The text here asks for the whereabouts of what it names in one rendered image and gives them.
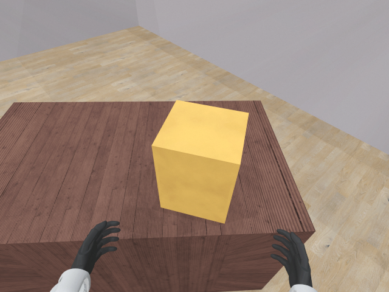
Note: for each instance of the robot right hand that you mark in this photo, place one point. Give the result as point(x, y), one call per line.
point(297, 263)

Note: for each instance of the robot left hand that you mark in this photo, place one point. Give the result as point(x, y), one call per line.
point(91, 250)

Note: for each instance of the carton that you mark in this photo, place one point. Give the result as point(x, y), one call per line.
point(197, 154)

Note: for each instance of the left robot forearm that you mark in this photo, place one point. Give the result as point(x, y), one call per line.
point(73, 280)

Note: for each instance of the pedestal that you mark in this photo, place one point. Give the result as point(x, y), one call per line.
point(67, 166)

